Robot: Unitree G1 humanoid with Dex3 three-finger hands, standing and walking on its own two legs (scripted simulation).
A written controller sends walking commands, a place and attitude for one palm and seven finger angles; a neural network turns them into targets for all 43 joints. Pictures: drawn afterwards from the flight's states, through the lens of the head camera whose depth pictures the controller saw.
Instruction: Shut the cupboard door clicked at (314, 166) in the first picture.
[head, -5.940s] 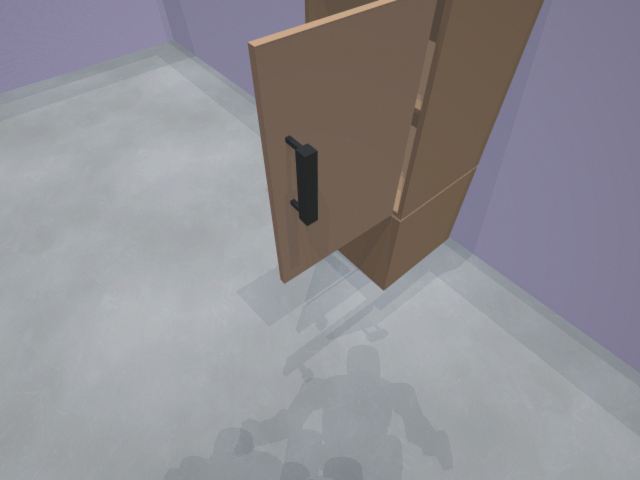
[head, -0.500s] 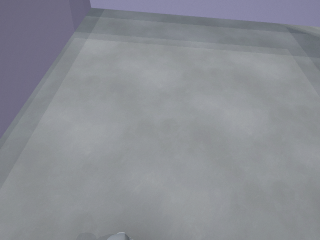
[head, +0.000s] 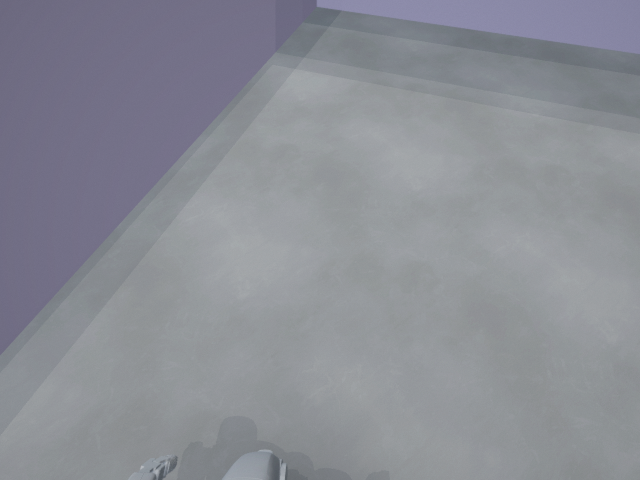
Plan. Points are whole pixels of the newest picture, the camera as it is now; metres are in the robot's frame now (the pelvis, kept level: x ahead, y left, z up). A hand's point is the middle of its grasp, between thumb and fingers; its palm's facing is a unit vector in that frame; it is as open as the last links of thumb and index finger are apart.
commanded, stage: walk to a spot facing it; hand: left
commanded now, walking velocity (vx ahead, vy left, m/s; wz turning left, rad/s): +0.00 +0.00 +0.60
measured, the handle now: out of the picture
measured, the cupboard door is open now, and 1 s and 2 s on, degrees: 88 88 88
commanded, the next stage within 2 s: none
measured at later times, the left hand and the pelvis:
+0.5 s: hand out of the picture +0.07 +0.21 -0.16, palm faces +0.32 -0.90 -0.30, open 7.4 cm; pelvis +0.04 -0.03 -0.01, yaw +19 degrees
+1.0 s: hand out of the picture +0.01 +0.18 -0.17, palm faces +0.60 -0.76 -0.25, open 7.4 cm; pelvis +0.07 -0.04 +0.00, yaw +37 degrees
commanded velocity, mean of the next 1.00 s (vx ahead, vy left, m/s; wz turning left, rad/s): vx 0.00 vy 0.00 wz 0.60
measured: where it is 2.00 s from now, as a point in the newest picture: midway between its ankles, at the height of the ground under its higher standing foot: outside the picture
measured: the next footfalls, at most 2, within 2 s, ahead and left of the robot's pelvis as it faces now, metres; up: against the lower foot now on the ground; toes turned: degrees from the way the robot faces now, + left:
left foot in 0.20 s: +0.07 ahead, +0.12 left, +0.00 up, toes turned +14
right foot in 0.52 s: +0.13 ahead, -0.15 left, +0.00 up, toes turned +16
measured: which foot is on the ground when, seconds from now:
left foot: up 0.00-0.18, down 0.20-0.50, up 0.52-0.80, down 0.82-1.00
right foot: down 0.00-0.20, up 0.22-0.50, down 0.52-0.80, up 0.82-1.00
